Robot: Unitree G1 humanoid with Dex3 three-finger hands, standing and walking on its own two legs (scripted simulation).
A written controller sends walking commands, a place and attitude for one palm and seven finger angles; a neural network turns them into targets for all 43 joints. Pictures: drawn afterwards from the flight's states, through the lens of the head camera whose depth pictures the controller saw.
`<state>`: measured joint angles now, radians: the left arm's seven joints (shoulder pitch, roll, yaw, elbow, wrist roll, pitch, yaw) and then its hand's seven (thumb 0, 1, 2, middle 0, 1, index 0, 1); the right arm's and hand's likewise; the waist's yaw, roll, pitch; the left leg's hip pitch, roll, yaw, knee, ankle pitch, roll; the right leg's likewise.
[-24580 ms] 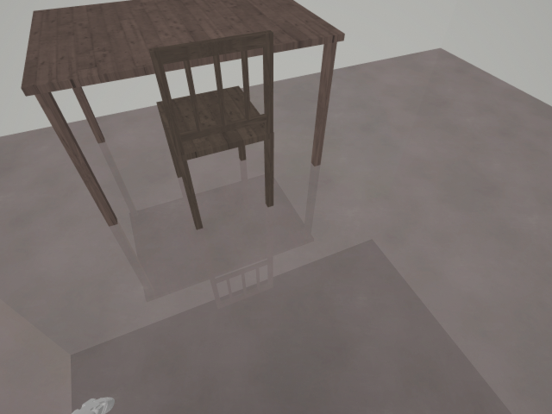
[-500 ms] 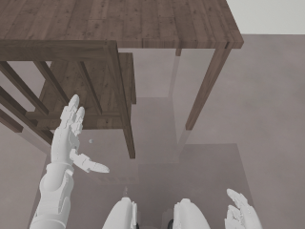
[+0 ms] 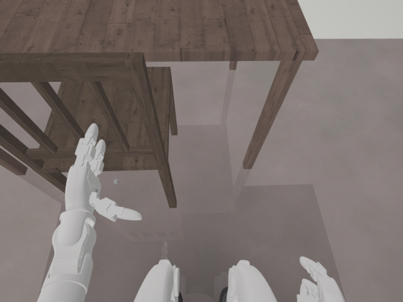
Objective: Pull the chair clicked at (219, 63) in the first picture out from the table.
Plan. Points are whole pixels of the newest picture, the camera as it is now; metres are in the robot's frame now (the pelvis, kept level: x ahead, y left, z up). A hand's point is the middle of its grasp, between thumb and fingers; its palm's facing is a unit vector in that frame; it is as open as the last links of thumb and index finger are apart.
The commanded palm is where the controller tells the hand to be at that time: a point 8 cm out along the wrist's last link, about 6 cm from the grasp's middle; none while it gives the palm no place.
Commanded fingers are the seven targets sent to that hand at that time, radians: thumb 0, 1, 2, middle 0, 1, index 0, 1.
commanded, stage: aim the fingers beside a spindle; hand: left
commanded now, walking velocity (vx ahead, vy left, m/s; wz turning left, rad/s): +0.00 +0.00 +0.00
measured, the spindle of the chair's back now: (68, 121) +0.49 +0.32 +0.00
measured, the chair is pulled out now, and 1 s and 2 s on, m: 0.00 0.00 0.00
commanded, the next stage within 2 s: none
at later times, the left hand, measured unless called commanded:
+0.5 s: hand (114, 184) +0.33 +0.18 +0.03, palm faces +0.06 -1.00 -0.05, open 16.9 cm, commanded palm +0.30 +0.22 +0.02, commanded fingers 0.00 -0.50 0.30 -0.06 -0.08 -0.06 -0.08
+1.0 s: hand (118, 184) +0.33 +0.17 +0.01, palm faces +0.04 -1.00 -0.02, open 16.9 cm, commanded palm +0.31 +0.22 +0.02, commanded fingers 0.00 -0.50 0.30 -0.06 -0.08 -0.06 -0.08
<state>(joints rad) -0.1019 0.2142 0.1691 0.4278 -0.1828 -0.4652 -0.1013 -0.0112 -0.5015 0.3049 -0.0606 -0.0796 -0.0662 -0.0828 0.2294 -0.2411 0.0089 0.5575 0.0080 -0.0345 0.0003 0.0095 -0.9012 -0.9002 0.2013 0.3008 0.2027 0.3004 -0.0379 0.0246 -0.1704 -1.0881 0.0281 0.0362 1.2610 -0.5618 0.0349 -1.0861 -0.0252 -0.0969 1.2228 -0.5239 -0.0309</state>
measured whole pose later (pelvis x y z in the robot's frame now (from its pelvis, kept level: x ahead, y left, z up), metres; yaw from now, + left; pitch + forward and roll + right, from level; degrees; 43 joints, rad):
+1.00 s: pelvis -0.01 +0.00 +0.00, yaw +0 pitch +22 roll -2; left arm -0.12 0.22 0.15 0.43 -0.20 -0.47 -0.12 -0.01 -0.50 0.30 -0.06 -0.08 -0.06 -0.08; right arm 0.22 -0.25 0.01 0.56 0.01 -0.05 -0.01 0.01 -0.90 -0.90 0.20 0.30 0.20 0.30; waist -0.04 0.03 -0.16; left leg -1.11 0.03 0.02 1.28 -0.56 0.04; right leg -1.10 -0.03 -0.11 1.23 -0.52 -0.03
